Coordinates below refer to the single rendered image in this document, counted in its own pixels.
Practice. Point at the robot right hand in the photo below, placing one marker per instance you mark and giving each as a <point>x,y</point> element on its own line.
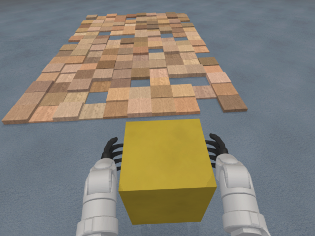
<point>219,147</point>

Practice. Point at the robot left hand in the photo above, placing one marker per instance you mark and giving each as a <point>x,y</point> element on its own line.
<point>109,148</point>

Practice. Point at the carton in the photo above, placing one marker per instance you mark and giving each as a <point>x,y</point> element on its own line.
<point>166,173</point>

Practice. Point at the left robot forearm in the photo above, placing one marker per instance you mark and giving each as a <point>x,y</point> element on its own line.
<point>99,201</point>

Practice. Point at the right robot forearm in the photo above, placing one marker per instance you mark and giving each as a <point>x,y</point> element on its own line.
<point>241,214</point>

